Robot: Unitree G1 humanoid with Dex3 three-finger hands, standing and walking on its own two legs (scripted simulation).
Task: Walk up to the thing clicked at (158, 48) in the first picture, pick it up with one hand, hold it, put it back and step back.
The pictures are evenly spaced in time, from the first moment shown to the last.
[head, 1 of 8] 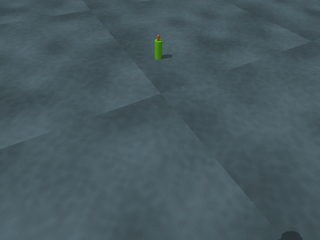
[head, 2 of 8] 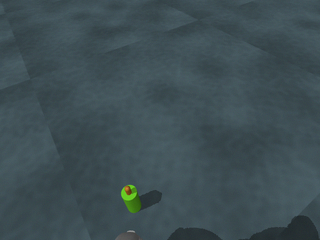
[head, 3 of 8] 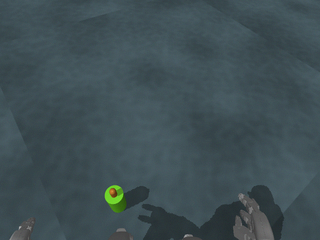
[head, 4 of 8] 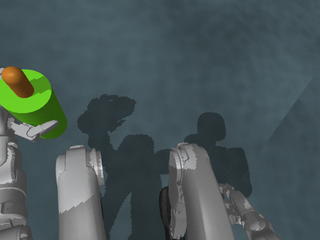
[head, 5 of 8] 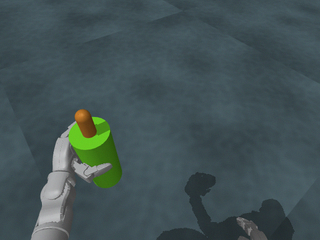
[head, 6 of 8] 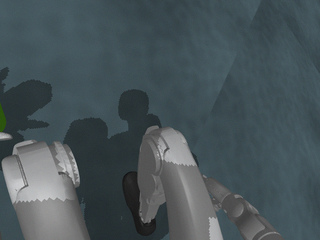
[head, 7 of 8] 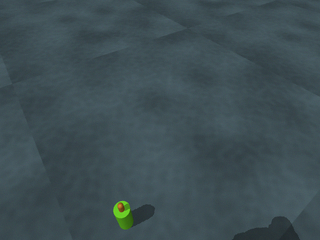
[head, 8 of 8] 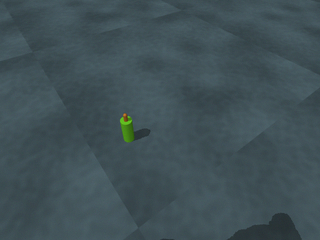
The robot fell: no
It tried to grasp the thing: yes
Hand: left
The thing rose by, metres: 0.66
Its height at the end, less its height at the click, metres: +0.00
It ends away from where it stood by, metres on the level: 0.01
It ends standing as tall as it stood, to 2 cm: yes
